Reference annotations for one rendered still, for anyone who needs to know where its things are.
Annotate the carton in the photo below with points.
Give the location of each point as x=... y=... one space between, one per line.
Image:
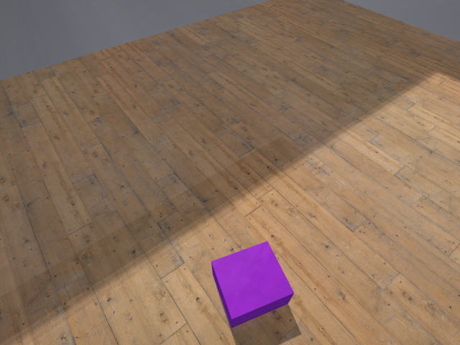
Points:
x=251 y=283

